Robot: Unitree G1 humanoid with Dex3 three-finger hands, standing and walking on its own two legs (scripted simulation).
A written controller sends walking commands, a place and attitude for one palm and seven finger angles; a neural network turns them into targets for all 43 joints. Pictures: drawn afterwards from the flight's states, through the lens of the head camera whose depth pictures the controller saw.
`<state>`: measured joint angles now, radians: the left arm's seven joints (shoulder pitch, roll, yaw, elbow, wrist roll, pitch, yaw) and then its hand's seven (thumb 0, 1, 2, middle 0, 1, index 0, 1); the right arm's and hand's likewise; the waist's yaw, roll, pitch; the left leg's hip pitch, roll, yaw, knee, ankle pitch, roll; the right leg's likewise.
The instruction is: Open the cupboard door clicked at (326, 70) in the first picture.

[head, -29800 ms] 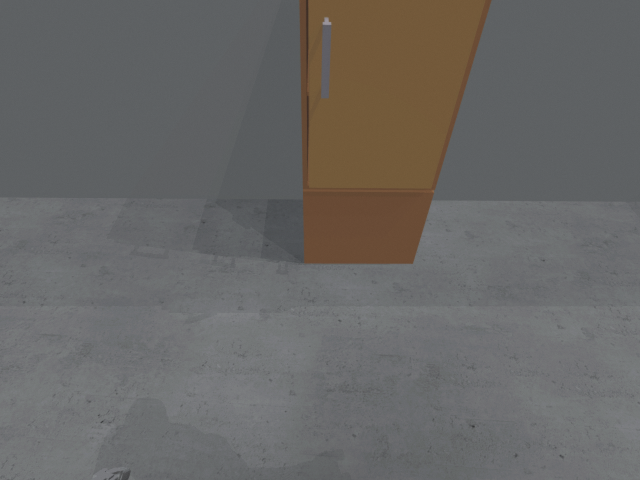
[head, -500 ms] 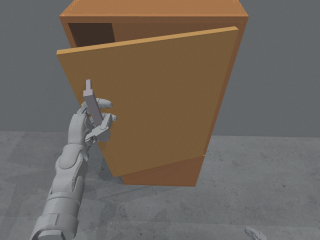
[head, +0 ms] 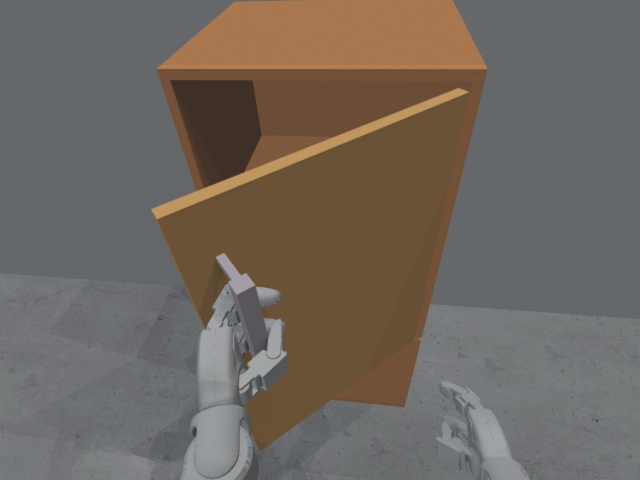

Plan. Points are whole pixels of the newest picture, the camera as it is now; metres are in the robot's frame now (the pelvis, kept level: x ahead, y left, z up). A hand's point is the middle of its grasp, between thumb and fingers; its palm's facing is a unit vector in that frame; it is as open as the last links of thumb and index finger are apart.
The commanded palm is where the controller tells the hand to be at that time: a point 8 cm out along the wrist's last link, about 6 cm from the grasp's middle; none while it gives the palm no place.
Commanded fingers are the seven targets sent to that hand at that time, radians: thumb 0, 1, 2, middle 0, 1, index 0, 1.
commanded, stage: open thumb and fingers to let go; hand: left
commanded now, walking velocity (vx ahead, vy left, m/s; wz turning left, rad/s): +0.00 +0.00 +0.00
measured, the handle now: (247, 321) +0.28 +0.10 +0.10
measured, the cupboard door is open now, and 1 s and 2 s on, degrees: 42 36 42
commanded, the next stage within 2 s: slide the hand sideways off the handle in 0.90 s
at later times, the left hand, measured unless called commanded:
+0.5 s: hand (270, 341) +0.25 +0.07 +0.11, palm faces +0.28 -0.96 -0.01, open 10.6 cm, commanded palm +0.20 +0.11 +0.11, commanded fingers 0.00 -0.50 0.30 -0.30 -1.20 -0.30 -1.20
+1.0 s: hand (258, 335) +0.25 +0.08 +0.11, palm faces +0.23 -0.97 -0.02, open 15.1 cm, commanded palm +0.20 +0.11 +0.11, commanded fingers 0.00 -0.50 0.30 -0.15 -0.30 -0.15 -0.30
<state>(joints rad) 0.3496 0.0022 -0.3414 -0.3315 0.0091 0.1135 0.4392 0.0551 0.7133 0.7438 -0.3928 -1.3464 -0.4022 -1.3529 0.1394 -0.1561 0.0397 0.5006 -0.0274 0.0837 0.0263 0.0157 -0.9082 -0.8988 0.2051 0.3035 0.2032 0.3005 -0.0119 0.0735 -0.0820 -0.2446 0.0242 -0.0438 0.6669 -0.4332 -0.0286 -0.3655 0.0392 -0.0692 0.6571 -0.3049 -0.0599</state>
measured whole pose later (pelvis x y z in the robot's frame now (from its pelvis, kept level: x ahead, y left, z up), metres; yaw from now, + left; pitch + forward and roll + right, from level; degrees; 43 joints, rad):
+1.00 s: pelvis -0.02 +0.03 +0.00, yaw +0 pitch -1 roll +0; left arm 0.10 -0.05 -0.35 -0.14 0.04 0.12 0.52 -0.01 -0.49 0.30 -0.32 -0.58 -0.30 -0.62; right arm 0.14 -0.16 0.04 0.58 -0.03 0.07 0.03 0.02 -0.91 -0.90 0.20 0.30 0.20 0.30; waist 0.02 0.05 -0.04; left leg -0.27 -0.03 -0.03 0.69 -0.41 0.01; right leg -0.38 -0.01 -0.05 0.66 -0.27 -0.02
